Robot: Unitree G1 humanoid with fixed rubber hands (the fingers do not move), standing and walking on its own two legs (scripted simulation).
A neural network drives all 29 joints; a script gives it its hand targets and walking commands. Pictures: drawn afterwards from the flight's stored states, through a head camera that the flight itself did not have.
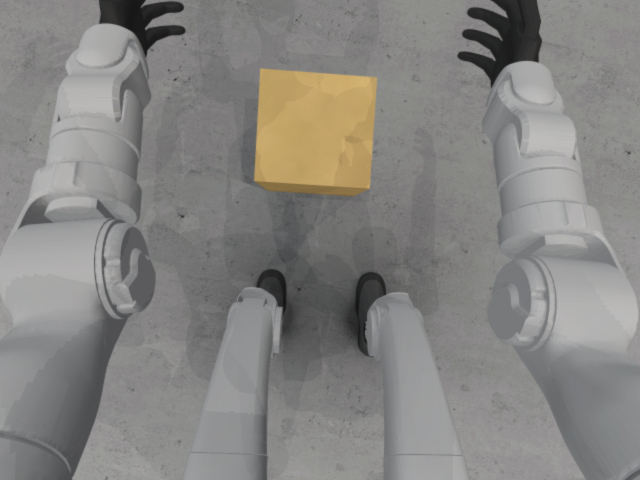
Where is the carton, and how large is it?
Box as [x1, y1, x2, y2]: [254, 68, 376, 195]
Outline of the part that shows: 260,68 254,180 267,190 354,195 369,188 376,77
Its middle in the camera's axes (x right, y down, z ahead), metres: -0.01 -0.20 +0.83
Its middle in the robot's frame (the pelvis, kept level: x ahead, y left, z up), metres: +0.52 +0.02 -0.52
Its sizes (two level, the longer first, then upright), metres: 0.210 0.200 0.250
